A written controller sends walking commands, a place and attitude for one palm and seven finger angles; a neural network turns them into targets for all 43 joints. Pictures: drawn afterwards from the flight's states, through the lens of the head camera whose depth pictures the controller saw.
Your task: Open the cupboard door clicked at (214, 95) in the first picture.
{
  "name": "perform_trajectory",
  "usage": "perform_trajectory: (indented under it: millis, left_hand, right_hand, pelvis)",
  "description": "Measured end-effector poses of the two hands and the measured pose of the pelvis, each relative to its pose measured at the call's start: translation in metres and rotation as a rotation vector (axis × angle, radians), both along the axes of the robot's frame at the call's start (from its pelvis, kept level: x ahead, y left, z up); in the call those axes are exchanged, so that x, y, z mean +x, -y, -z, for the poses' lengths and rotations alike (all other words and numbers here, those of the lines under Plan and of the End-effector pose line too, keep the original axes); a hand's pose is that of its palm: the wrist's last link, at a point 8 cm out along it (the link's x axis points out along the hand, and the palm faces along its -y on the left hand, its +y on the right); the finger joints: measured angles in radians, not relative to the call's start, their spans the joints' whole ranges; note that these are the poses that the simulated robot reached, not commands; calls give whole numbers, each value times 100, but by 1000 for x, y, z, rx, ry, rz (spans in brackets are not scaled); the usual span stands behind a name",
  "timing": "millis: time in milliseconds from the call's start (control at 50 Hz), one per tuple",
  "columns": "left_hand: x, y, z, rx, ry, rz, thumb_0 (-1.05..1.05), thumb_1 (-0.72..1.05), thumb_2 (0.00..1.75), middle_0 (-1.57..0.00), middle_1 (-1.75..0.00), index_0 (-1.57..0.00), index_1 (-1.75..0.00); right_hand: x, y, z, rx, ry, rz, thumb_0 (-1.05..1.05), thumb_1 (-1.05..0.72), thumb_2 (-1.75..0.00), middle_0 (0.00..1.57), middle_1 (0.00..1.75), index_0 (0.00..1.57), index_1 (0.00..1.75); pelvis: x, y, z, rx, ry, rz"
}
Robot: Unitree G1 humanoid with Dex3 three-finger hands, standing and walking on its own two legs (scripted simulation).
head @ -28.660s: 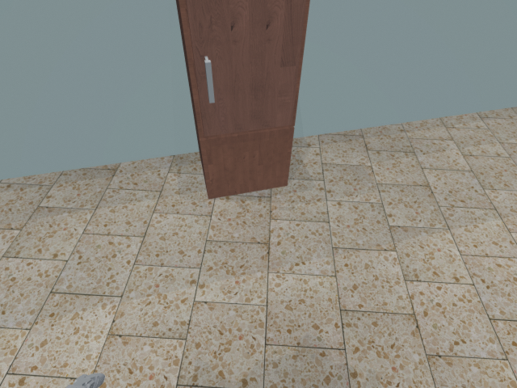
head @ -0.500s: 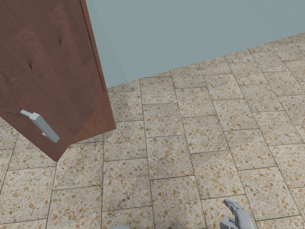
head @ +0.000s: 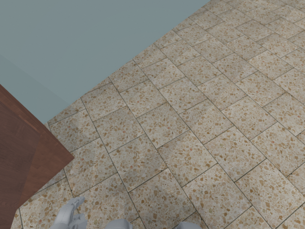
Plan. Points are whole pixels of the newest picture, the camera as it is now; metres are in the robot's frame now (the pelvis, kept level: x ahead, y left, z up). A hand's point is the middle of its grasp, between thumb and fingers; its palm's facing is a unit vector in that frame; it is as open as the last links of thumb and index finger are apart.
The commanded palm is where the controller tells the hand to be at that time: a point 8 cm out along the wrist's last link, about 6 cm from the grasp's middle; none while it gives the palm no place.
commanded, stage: walk to a spot facing it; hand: left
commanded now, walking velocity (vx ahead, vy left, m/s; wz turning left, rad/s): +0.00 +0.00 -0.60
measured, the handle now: out of the picture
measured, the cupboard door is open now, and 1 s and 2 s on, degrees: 44 44 44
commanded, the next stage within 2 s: turn to face it in 1.58 s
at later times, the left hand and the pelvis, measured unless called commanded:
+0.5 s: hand (93, 201) +0.20 +0.20 -0.16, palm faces -0.25 -0.95 -0.18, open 7.4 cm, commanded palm none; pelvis +0.09 +0.01 +0.01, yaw -18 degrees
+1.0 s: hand (156, 144) +0.39 +0.00 -0.15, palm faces -0.58 -0.79 -0.21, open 7.3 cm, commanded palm none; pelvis +0.21 -0.11 +0.02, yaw -36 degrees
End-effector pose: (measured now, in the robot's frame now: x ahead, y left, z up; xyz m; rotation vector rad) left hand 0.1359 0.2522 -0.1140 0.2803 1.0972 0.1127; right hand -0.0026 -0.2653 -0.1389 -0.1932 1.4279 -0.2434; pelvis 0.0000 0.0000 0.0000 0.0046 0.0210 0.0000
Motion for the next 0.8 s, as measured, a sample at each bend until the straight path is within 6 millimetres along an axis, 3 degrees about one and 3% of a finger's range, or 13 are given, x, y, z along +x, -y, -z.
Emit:
perform_trajectory:
  millis: [180, 280, 360, 480, 580, 660, 740, 800]
  left_hand:
    - [6, 26, -2, -25, -84, 57, 0, 90, 90, -20, -30, -21, -30]
    - [10, 19, 8, -45, -127, 65, 0, 90, 90, -20, -30, -21, -30]
    - [22, 4, 25, -61, -156, 66, 0, 90, 90, -20, -30, -21, -30]
    - [64, 2, 21, -71, -185, 150, 1, 91, 90, -20, -30, -20, -30]
    - [115, 26, 12, -71, -172, 253, 1, 91, 90, -20, -30, -20, -30]
    - [166, 66, 11, -65, -154, 363, 1, 91, 90, -19, -30, -20, -30]
    - [225, 124, 13, -59, -92, 484, 1, 91, 90, -19, -30, -20, -30]
    - [260, 164, 15, -61, 5, 528, 0, 91, 90, -19, -30, -20, -30]
  right_hand:
    - [63, -1, -18, 20, 186, 63, 0, -91, -90, 20, 30, 20, 30]
    - [95, -12, -24, 6, 259, 82, 0, -91, -90, 20, 30, 20, 30]
    - [109, -23, -25, -33, 306, 89, 0, -91, -90, 20, 30, 20, 30]
    - [86, -33, -39, -53, 238, 143, 0, -91, -90, 20, 30, 20, 30]
    - [50, -35, -39, -42, 146, 256, 0, -91, -90, 20, 30, 20, 30]
    - [16, -35, -31, -16, 61, 370, 0, -91, -90, 20, 30, 20, 30]
    - [-15, -32, -13, 26, -32, 482, 0, -91, -90, 20, 30, 20, 30]
    - [-23, -21, 3, 67, -94, 540, 0, -91, -90, 20, 30, 20, 30]
  pelvis:
    - [22, 6, -14, 22, -8, 113]
    - [38, -4, -11, 10, -17, 167]
    - [56, -17, -1, -16, -32, 205]
    - [81, -16, -13, -26, -33, 291]
    - [104, -6, -18, -31, -39, 367]
    - [123, 11, -14, -22, -34, 430]
    - [145, 39, -1, -10, -25, 487]
    - [158, 62, 12, -7, -6, 516]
